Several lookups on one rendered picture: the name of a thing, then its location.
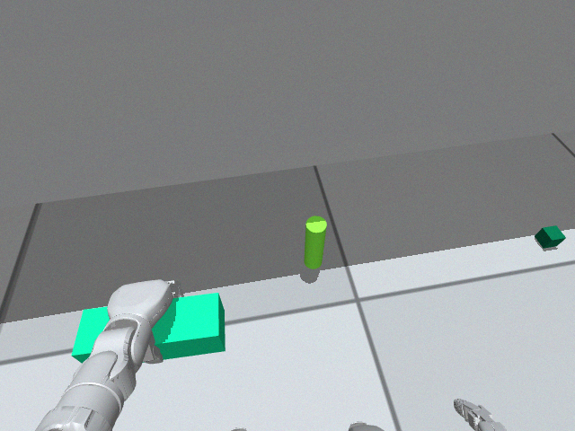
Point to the right robot hand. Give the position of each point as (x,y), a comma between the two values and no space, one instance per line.
(479,418)

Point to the left robot hand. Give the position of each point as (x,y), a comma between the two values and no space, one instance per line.
(149,300)

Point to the left robot arm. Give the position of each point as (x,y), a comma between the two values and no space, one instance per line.
(101,384)

